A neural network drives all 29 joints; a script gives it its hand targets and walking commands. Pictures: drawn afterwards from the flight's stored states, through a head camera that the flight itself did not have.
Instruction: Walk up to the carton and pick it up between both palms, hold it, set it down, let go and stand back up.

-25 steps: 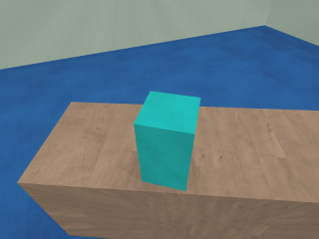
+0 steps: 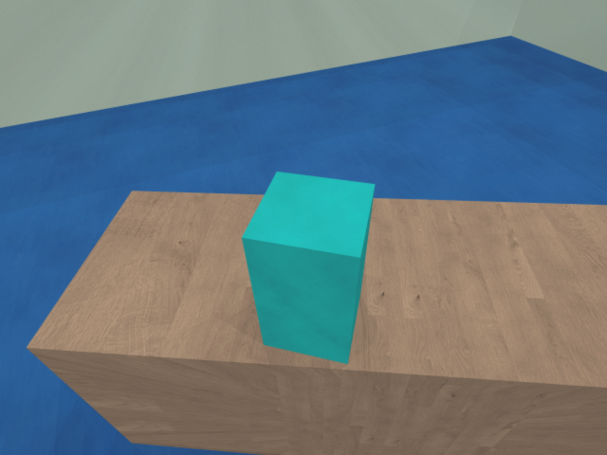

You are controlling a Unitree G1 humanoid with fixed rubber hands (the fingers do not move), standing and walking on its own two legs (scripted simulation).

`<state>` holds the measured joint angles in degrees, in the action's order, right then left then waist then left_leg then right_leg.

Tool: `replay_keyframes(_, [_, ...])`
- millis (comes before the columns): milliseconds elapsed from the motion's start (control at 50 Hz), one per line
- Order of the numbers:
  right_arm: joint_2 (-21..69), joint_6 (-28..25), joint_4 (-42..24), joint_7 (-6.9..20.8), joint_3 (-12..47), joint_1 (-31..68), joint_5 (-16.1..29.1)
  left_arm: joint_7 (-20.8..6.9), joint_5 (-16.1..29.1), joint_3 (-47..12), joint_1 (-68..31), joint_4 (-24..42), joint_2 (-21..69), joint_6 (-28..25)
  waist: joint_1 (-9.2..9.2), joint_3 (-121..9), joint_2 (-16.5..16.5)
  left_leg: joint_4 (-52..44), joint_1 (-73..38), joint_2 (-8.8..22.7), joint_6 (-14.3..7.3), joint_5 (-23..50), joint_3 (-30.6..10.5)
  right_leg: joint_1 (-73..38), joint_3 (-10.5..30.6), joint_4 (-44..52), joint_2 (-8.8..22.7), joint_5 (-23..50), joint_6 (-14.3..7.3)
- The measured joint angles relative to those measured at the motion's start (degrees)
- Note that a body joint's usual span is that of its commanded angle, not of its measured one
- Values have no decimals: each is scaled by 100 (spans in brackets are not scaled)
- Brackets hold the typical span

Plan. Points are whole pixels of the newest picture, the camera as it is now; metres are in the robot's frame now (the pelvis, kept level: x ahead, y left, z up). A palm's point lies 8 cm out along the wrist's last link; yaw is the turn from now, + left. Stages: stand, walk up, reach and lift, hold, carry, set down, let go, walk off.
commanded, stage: stand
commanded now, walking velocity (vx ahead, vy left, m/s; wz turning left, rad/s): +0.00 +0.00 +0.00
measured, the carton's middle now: (313, 272) +0.46 +0.01 -0.03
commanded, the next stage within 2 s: none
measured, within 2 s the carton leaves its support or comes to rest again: neither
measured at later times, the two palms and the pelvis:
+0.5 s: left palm out of the picture +0.03 +0.24 -0.13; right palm out of the picture +0.04 -0.24 -0.13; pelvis +0.02 +0.00 +0.00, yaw +1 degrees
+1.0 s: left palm out of the picture +0.02 +0.23 -0.13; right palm out of the picture +0.03 -0.24 -0.13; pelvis +0.03 +0.00 +0.01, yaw +1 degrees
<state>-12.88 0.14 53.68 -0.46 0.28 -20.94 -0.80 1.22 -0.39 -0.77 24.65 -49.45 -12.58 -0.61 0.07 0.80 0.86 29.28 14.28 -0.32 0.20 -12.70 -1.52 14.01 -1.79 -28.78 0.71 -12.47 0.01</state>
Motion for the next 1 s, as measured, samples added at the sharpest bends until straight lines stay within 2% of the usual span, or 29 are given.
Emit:
replay_keyframes(360, [104, -33, 172, -100, 88, 141, 42, 52, 43, -25, -372, -187, 79, -2, 0, 73, -27, -211, -225, 20, 33, -46, -69, -250, -35, 231, -27, -51, -21])
replay_keyframes(1000, [177, -36, 437, -172, 80, 265, 75, 102, 45, 0, -425, -659, 183, 34, -23, 146, -41, -383, -344, -4, 15, -23, -76, -377, -21, 404, 3, -33, 17])
